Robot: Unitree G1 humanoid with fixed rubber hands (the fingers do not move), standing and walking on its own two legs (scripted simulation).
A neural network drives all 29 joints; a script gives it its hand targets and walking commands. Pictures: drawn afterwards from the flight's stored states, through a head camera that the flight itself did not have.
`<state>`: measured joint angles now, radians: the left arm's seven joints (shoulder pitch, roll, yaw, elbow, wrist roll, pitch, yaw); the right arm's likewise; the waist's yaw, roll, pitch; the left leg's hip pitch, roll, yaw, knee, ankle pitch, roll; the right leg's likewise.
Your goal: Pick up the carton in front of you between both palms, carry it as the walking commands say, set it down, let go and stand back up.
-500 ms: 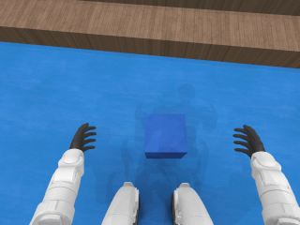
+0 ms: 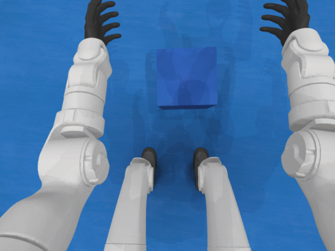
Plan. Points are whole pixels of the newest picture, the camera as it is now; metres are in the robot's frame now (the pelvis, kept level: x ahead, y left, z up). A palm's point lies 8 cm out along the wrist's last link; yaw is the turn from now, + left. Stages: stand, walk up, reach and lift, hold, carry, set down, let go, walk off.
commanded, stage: reach and lift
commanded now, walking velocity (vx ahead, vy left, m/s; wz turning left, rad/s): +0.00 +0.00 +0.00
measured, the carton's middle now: (185, 83) +0.51 -0.04 -0.52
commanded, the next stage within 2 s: none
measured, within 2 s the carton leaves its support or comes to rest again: leaves its support in 1.72 s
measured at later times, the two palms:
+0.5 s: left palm (124, 73) +0.51 +0.16 -0.32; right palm (249, 71) +0.51 -0.23 -0.32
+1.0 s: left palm (135, 81) +0.52 +0.15 -0.46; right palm (232, 78) +0.52 -0.21 -0.46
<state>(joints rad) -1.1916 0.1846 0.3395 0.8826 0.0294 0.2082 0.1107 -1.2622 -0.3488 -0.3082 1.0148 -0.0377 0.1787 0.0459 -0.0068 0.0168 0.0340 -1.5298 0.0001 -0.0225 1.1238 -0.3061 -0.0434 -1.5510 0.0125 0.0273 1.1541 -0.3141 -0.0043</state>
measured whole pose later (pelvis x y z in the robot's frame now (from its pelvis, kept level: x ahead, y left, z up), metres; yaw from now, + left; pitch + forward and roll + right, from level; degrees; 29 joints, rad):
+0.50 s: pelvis +0.00 +0.01 -0.16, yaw +1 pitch +51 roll +2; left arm -1.14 0.22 0.20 0.83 -0.10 0.10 0.16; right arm -1.20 -0.39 -0.21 0.97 0.11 0.06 -0.01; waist -0.02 0.02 0.01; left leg -2.13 -0.05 -0.04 1.78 -0.53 -0.05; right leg -2.15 0.04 0.06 1.80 -0.53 0.03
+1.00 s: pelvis -0.02 +0.01 -0.27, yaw +2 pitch +38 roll +2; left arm -1.42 0.29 0.11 1.08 -0.22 0.05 0.16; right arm -1.47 -0.45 -0.07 1.19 0.21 0.02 -0.06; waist -0.02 0.03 0.38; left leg -2.25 -0.07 -0.04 2.17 -0.58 -0.09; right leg -2.28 0.01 0.04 2.20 -0.58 0.01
